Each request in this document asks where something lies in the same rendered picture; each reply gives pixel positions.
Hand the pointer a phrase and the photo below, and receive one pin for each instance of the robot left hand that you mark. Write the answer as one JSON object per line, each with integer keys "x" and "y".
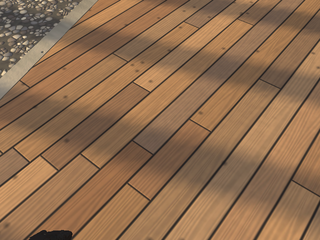
{"x": 52, "y": 235}

